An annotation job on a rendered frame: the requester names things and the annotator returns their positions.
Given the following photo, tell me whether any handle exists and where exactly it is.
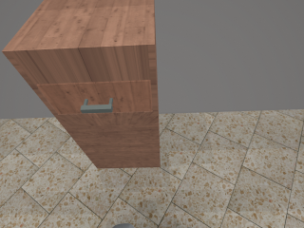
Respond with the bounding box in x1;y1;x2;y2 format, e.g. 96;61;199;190
80;98;113;114

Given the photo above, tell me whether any drawer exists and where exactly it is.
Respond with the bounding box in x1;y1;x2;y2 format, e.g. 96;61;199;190
37;80;152;114

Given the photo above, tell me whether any cabinet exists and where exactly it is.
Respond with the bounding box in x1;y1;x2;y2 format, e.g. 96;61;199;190
2;0;161;169

